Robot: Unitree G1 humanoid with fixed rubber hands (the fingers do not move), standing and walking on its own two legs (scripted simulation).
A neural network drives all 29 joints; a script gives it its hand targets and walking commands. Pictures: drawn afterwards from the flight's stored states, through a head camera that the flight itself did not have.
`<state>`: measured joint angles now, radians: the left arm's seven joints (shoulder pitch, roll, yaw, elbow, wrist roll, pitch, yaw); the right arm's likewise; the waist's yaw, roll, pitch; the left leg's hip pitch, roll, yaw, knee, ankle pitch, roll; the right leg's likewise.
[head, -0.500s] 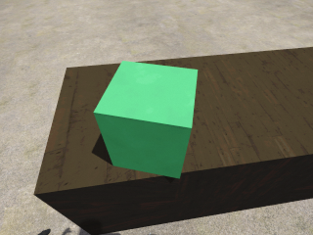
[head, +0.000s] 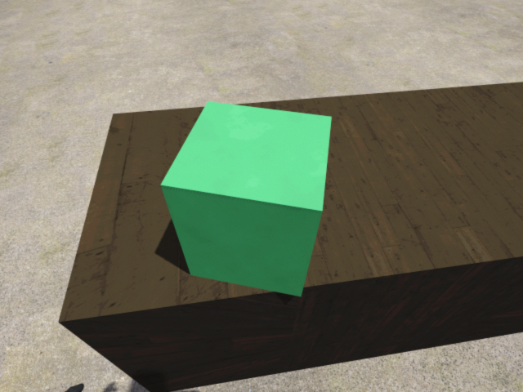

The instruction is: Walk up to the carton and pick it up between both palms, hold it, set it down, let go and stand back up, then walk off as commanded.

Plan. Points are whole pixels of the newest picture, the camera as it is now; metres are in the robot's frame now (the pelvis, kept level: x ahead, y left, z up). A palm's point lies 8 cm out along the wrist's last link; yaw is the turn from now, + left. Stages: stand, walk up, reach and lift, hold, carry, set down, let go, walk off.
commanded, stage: walk up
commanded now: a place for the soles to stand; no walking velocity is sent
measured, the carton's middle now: (255, 201) +0.43 +0.02 +0.04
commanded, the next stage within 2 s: none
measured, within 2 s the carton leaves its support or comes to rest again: neither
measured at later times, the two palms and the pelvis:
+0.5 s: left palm out of the picture +0.10 +0.30 -0.09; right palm out of the picture +0.06 -0.32 -0.11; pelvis +0.00 -0.01 +0.00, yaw +0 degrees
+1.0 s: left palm out of the picture +0.09 +0.30 -0.09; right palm out of the picture +0.06 -0.33 -0.11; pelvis -0.01 -0.02 +0.00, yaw +1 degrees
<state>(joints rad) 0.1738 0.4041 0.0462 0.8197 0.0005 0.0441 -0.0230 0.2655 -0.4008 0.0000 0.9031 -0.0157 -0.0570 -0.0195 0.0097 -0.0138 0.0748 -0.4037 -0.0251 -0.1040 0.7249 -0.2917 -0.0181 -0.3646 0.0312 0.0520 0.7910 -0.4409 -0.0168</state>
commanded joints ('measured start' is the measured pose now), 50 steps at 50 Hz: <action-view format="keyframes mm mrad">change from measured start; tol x32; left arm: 1 -21 248 76 -26 25 -33 12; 50 7 187 78 -42 15 -5 6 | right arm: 1 -32 -218 -76 -66 5 -6 -16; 50 -50 -328 -97 -94 -5 -20 -44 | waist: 1 7 -17 -115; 50 38 101 -14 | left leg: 1 -15 0 -21 -24 -6 66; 13 -26 253 -478 -352 -124 215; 23 58 -11 92 68 -151 63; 28 144 307 -542 -281 204 270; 32 116 230 -347 -150 532 208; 38 9 -30 95 131 -274 59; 42 121 5 65 -26 213 93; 45 104 332 -560 -279 249 299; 50 -58 267 -404 -257 304 246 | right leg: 1 84 -192 185 -273 81 -144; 12 -7 -20 1 56 -120 -23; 22 34 -288 252 -328 113 -210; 30 -131 -48 50 122 -183 -19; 36 252 -286 235 -238 595 -205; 50 22 -43 8 95 -34 -27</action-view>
